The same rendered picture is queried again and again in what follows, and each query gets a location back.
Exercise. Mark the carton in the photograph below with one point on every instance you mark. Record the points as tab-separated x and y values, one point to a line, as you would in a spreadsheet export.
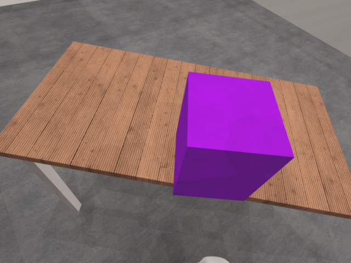
230	138

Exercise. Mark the table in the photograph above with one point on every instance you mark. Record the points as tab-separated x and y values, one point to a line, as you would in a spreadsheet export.
116	113

